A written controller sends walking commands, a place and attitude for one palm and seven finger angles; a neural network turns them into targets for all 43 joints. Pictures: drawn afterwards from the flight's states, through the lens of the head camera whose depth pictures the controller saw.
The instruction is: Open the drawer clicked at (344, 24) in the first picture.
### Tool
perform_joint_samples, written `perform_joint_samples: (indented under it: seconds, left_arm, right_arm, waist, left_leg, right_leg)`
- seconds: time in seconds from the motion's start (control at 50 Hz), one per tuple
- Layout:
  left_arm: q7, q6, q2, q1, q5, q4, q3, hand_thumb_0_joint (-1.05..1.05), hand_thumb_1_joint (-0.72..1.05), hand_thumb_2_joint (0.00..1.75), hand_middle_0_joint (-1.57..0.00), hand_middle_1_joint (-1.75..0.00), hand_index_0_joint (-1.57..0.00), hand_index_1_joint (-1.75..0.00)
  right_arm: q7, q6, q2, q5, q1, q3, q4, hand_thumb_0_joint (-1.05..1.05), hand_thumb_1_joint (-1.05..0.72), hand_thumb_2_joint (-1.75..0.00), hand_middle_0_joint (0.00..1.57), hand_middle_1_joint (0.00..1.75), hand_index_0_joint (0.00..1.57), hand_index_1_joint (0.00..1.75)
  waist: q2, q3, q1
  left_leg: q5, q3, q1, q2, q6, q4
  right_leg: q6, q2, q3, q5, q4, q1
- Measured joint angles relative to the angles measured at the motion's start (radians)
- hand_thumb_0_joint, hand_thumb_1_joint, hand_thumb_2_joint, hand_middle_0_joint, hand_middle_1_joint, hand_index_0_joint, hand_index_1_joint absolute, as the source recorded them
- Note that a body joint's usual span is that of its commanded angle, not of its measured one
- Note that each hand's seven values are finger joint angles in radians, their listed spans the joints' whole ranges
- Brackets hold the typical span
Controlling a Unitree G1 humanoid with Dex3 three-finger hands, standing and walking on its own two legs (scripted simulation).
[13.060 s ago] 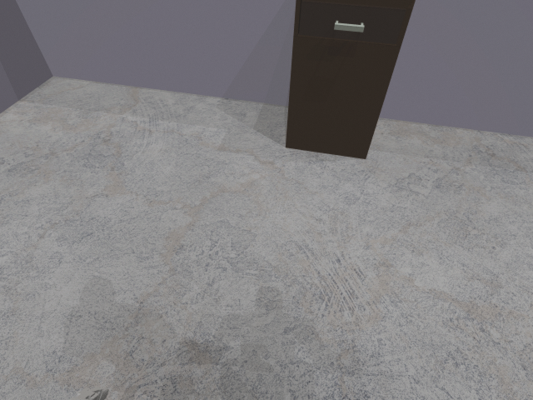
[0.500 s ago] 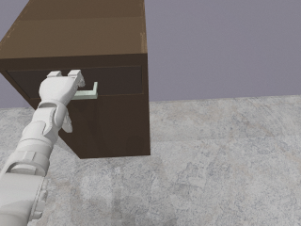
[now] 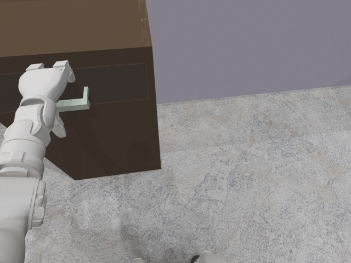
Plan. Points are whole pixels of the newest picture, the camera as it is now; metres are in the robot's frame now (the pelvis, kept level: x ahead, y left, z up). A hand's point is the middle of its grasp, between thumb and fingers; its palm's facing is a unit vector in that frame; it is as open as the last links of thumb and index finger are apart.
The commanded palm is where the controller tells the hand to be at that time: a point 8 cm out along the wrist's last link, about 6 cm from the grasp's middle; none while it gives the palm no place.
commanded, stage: move the hooked fingers above the handle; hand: left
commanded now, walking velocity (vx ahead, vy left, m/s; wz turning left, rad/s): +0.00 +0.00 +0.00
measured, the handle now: (64, 99) +0.54 +0.27 -0.01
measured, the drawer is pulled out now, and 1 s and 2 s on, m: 0.00 0.00 0.00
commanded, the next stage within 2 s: lower the fingers behind the handle in 0.58 s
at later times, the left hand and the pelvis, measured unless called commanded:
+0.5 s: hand (58, 100) +0.48 +0.25 +0.05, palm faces -0.05 -0.03 -1.00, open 13.9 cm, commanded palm +0.47 +0.25 +0.11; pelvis +0.00 +0.00 +0.00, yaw +1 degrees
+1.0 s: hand (60, 108) +0.48 +0.25 +0.03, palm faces -0.10 -0.03 -1.00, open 13.9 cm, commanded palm +0.47 +0.25 +0.08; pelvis +0.00 -0.01 +0.00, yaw +1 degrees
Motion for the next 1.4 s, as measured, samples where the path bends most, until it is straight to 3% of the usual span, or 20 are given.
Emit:
perform_joint_samples:
  seconds: [0.18, 0.32, 0.6, 0.74, 1.02, 1.22, 1.4]
  left_arm:
    - [0.009, -0.029, -0.013, 0.06, -0.007, -0.054, 0.008, 0.0, -0.49, 0.31, -0.32, -1.2, -0.32, -1.2]
    - [0.019, 0.0, -0.041, 0.042, -0.015, -0.044, -0.047, 0.0, -0.49, 0.3, -0.32, -1.2, -0.31, -1.2]
    - [0.013, 0.022, -0.042, -0.002, -0.003, 0.0, -0.039, 0.0, -0.49, 0.3, -0.32, -1.2, -0.31, -1.2]
    - [-0.003, -0.01, -0.018, 0.025, -0.009, -0.016, -0.025, 0.0, -0.49, 0.3, -0.32, -1.2, -0.31, -1.2]
    - [0.038, -0.045, -0.013, 0.033, 0.005, -0.003, -0.015, 0.0, -0.49, 0.3, -0.32, -1.2, -0.31, -1.2]
    - [0.077, -0.009, -0.029, 0.037, 0.014, 0.014, 0.005, 0.0, -0.49, 0.31, -0.32, -1.2, -0.31, -1.2]
    - [0.078, -0.022, -0.031, 0.047, 0.016, 0.024, -0.014, 0.0, -0.49, 0.3, -0.32, -1.2, -0.31, -1.2]
  right_arm:
    - [0.005, 0.015, 0.009, 0.0, -0.001, 0.001, 0.009, 0.0, -0.9, -0.9, 0.2, 0.3, 0.2, 0.3]
    - [0.009, 0.009, 0.011, 0.006, -0.036, 0.0, 0.002, 0.0, -0.9, -0.9, 0.2, 0.3, 0.2, 0.3]
    - [-0.002, -0.002, 0.002, 0.008, -0.064, 0.014, -0.029, 0.0, -0.9, -0.9, 0.2, 0.3, 0.2, 0.3]
    - [-0.013, -0.001, 0.001, 0.008, -0.038, 0.011, -0.014, 0.0, -0.9, -0.9, 0.2, 0.3, 0.2, 0.3]
    - [-0.007, -0.003, -0.006, -0.006, -0.021, -0.004, 0.012, 0.0, -0.9, -0.9, 0.2, 0.3, 0.2, 0.3]
    - [0.005, -0.002, 0.002, -0.013, -0.041, 0.004, 0.009, 0.0, -0.9, -0.9, 0.2, 0.3, 0.2, 0.3]
    - [0.004, -0.005, 0.012, -0.012, -0.041, 0.008, 0.009, 0.0, -0.9, -0.9, 0.2, 0.3, 0.2, 0.3]
  waist:
    - [0.003, -0.007, 0.014]
    - [0.002, -0.004, 0.029]
    - [-0.001, -0.002, 0.016]
    - [0.0, 0.004, 0.015]
    - [-0.002, -0.01, 0.006]
    - [0.003, -0.019, -0.001]
    - [0.002, -0.022, 0.006]
  left_leg:
    - [-0.003, -0.001, 0.022, -0.001, 0.002, -0.01]
    - [0.001, -0.015, 0.034, -0.008, 0.001, -0.012]
    - [0.006, -0.015, 0.033, -0.004, -0.006, -0.015]
    - [0.007, -0.015, 0.034, -0.001, -0.01, -0.019]
    - [-0.01, -0.022, -0.035, 0.002, -0.009, 0.03]
    - [-0.024, -0.014, -0.069, 0.004, -0.004, 0.063]
    - [-0.032, -0.021, -0.091, 0.002, -0.001, 0.089]
  right_leg:
    - [0.002, 0.0, 0.0, 0.0, -0.014, 0.024]
    - [0.002, -0.007, -0.014, -0.003, -0.016, 0.043]
    - [-0.006, -0.003, -0.014, -0.003, -0.008, 0.036]
    - [-0.009, 0.001, -0.013, -0.003, -0.011, 0.035]
    - [-0.009, 0.002, -0.019, -0.018, 0.03, -0.028]
    - [-0.004, 0.003, -0.01, -0.026, 0.059, -0.064]
    - [-0.002, 0.0, -0.015, -0.033, 0.081, -0.08]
